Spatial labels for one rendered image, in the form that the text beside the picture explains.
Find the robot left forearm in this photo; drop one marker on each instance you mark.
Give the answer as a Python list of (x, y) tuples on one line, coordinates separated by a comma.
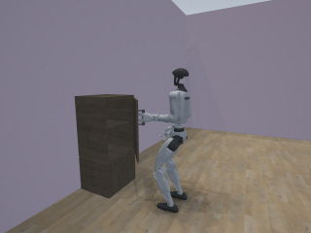
[(163, 118)]

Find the right robot upper arm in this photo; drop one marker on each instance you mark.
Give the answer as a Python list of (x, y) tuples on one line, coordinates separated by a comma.
[(189, 112)]

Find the left robot hand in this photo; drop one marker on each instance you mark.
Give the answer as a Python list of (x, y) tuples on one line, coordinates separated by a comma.
[(146, 117)]

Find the handle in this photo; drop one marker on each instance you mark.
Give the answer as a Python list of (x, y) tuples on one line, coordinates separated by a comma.
[(143, 111)]

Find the left robot thigh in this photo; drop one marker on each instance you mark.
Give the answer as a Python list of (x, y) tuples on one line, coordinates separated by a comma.
[(164, 152)]

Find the cupboard door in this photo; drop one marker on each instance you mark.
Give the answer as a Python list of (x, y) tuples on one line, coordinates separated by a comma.
[(135, 128)]

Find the left robot upper arm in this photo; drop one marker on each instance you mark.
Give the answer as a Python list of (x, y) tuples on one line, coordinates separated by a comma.
[(174, 97)]

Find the right robot hand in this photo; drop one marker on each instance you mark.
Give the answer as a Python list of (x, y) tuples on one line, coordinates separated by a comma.
[(168, 132)]

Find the robot torso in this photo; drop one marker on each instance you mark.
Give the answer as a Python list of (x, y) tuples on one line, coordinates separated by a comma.
[(183, 112)]

